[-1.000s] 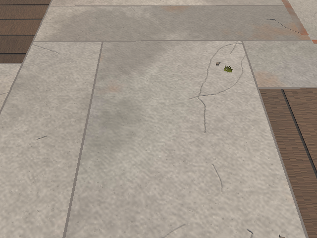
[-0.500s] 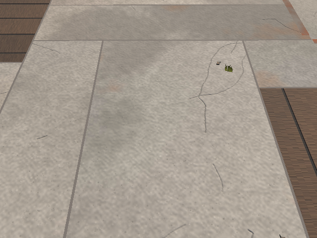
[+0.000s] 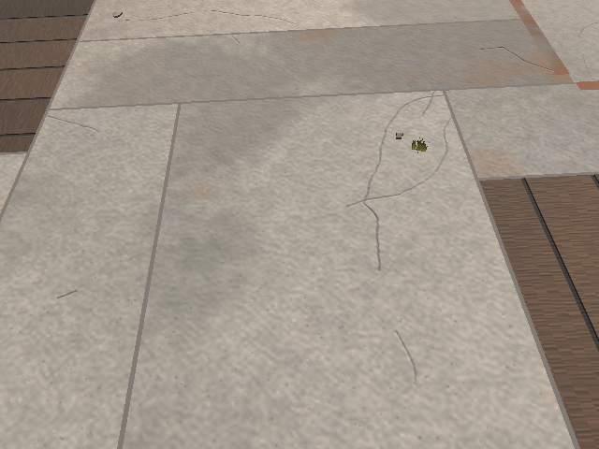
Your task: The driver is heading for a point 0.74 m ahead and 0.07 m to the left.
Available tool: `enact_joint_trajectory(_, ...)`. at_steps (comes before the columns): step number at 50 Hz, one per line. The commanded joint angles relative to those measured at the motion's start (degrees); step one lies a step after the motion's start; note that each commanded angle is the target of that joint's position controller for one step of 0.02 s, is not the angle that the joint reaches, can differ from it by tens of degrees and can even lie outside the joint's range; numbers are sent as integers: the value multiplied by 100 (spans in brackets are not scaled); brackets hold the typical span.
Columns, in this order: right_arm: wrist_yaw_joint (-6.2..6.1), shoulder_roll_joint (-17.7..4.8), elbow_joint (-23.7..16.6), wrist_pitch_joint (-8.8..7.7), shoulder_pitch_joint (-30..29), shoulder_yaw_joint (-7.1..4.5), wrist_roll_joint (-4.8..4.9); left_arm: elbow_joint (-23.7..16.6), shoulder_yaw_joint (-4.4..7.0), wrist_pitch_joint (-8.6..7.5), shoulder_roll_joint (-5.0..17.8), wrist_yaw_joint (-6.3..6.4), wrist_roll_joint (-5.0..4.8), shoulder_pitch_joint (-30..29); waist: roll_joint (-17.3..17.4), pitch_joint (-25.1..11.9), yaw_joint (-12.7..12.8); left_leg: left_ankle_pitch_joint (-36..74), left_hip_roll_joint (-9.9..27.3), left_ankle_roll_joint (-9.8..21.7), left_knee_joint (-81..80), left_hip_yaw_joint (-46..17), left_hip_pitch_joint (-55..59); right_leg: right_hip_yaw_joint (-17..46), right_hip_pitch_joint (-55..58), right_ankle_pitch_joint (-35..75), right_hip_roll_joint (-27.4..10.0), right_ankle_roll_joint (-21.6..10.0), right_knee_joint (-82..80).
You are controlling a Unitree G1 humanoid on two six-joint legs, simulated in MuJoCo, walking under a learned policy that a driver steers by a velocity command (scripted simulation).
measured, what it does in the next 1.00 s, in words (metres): walks ahead: right foot, then left foot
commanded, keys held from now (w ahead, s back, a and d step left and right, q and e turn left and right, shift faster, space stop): w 0.46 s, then no key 0.54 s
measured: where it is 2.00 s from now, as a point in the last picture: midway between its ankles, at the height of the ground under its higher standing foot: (340, 407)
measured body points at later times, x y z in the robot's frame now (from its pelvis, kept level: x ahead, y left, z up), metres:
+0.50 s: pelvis +0.22 -0.03 -0.01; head +0.26 -0.04 +0.44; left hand +0.10 +0.20 -0.14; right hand +0.45 -0.24 -0.11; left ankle +0.42 +0.10 -0.71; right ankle +0.04 -0.14 -0.74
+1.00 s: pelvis +0.40 -0.02 -0.01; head +0.40 -0.03 +0.44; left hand +0.49 +0.24 -0.14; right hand +0.48 -0.26 -0.15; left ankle +0.42 +0.09 -0.74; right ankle +0.44 -0.15 -0.74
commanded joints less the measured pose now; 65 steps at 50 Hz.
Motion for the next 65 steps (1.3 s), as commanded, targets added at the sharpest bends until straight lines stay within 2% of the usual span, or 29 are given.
enact_joint_trajectory(1,18,-986,-388,-33,-490,-168,62,-145,74,-177,262,-62,16,147,462,640,429,-1053,998,840,-1065,-965,-955,-369,609,775,175,96,-1442)
enact_joint_trajectory(3,48,-880,-410,-13,-428,-127,70,265,179,-109,361,-49,35,1113,197,453,747,-877,687,742,-215,-632,-1817,-601,2120,1377,550,236,-1812)
enact_joint_trajectory(4,86,-550,-500,-56,-619,-28,21,331,264,-109,630,-21,65,1680,-593,319,996,-311,315,444,1405,-115,-2338,546,2702,865,-221,4,-2415)
enact_joint_trajectory(5,105,-36,-708,-164,-605,93,-99,279,365,-139,1370,-17,91,2243,-2156,-56,957,-1162,-240,125,3544,310,-3406,3081,3341,401,-1689,-681,-3348)
enact_joint_trajectory(6,114,-98,-802,-262,-626,70,69,318,280,-244,1264,-80,216,2183,-1901,-58,796,-1353,-190,241,4800,-413,-4069,4774,3083,-1078,-2228,-1285,-4008)
enact_joint_trajectory(7,154,-349,-935,-339,-985,43,192,136,173,-322,957,-107,193,1534,-1120,594,602,-833,236,408,5307,-555,-4687,4313,2702,-1564,-2141,-1133,-3984)
enact_joint_trajectory(9,180,-488,-870,-387,-1041,-6,48,-129,27,-328,691,-185,197,683,-595,802,303,298,602,474,4942,-455,-4438,2755,2125,-184,-1524,-715,-3992)
enact_joint_trajectory(13,240,-423,-817,-270,-1132,-65,-37,-71,-55,-254,511,-100,223,1043,-603,784,240,1041,687,239,3788,-124,-3779,1245,1902,1982,-964,-513,-4163)
enact_joint_trajectory(17,280,-190,-1223,-268,-2253,32,-25,-197,-13,-207,753,23,226,1152,-505,912,429,1786,495,83,2021,105,-3509,732,1795,2594,-845,-525,-4332)
enact_joint_trajectory(22,433,-267,-1539,-297,-3086,73,36,-130,65,-178,811,57,115,1502,-560,1149,543,2124,317,224,869,185,-3117,486,2274,2775,-1074,-515,-4355)
enact_joint_trajectory(24,489,-384,-1605,-338,-3082,37,17,-141,108,-124,853,64,128,1407,-603,1073,385,1911,200,381,584,206,-2871,348,2693,3826,-1129,-397,-3942)
enact_joint_trajectory(26,478,-710,-1427,-382,-2272,-127,-45,-194,168,-35,1015,76,191,1263,-948,364,-79,1693,-224,557,629,422,-1667,253,2982,6317,-1056,-179,-2790)
enact_joint_trajectory(27,450,-936,-1125,-391,-1305,-247,-52,-243,151,10,987,64,203,1144,-960,-215,-553,2148,-361,702,435,506,-476,76,2786,6826,-783,33,-1656)
enact_joint_trajectory(28,390,-1246,-901,-374,-435,-327,-169,-391,89,-2,856,41,249,1121,-706,-958,-814,3520,435,990,834,-233,1376,57,1527,5426,-513,265,-204)
enact_joint_trajectory(29,356,-1687,-781,-328,11,-366,-356,-416,-128,-86,80,-23,277,1933,1008,-2091,-361,5284,2331,2152,883,-2772,3552,122,-571,407,609,668,2433)
enact_joint_trajectory(30,376,-1358,-738,-278,72,-271,-299,-216,-103,-226,241,-55,121,2106,1019,-2984,-464,5478,2522,2418,272,-3770,3492,1361,-661,-1008,840,655,3576)
enact_joint_trajectory(31,381,-1104,-850,-247,-582,-200,-193,-381,2,-265,587,-63,-36,1571,826,-2096,-329,5172,2241,2158,183,-2713,2667,1276,-1079,-818,428,616,3640)
enact_joint_trajectory(32,366,-775,-960,-254,-1169,-107,-141,-540,13,-258,710,-10,-11,959,261,-1242,-206,5063,1928,1816,39,-1887,1641,937,-1187,-446,90,603,3232)
enact_joint_trajectory(33,368,-602,-960,-291,-1426,-43,-156,-582,67,-206,724,67,68,633,-115,-762,-67,4948,1694,1634,-221,-1465,764,772,-1017,-206,-87,622,2846)
enact_joint_trajectory(35,366,-462,-844,-321,-1611,22,-262,-585,111,-19,550,143,122,809,32,-458,278,4702,1374,1492,-610,-909,-391,703,-199,109,-283,590,2189)
enact_joint_trajectory(37,341,-512,-747,-344,-1728,33,-355,-608,50,102,217,184,134,921,204,-329,512,4869,1224,1498,-775,-499,-1051,601,308,268,-322,624,1190)
enact_joint_trajectory(40,253,-750,-703,-274,-1784,-17,-364,-760,38,221,328,225,190,476,443,-509,473,4434,1125,1425,-816,-268,-1135,446,709,972,-245,673,-179)
enact_joint_trajectory(45,169,-638,-594,-49,-1684,40,-172,-792,134,428,589,190,257,-18,355,-109,406,36,878,914,-951,-458,-1580,248,1448,1833,-57,490,-1596)
enact_joint_trajectory(47,153,-361,-445,-17,-1295,139,-206,-885,166,408,825,213,338,-155,-66,261,278,-946,494,395,-568,-389,-1733,726,1565,2329,-486,288,-2393)
enact_joint_trajectory(48,133,-401,-383,-14,-805,93,-225,-913,241,386,1236,241,261,-363,-777,394,-184,-790,39,188,-297,-31,-1696,954,1268,2192,-708,83,-2422)
enact_joint_trajectory(49,79,-322,-360,42,-804,112,-241,-802,203,350,944,192,238,-443,-1161,353,-184,-282,-30,99,-174,200,-946,936,539,969,-588,60,-2697)
enact_joint_trajectory(51,11,-475,-345,132,-991,73,-211,-754,140,267,625,134,271,-580,-903,485,-96,102,40,90,-8,169,-563,737,223,650,-302,306,-2801)
enact_joint_trajectory(57,16,-472,-229,126,-1027,50,-176,-535,153,152,639,133,199,-360,-383,13,52,1011,176,125,138,74,-444,517,1070,2611,-160,283,-2227)
enact_joint_trajectory(65,-19,-441,-55,226,-955,33,-146,-365,150,237,582,141,187,-355,-126,33,74,1483,209,76,290,72,-269,401,1179,3028,-68,255,-2077)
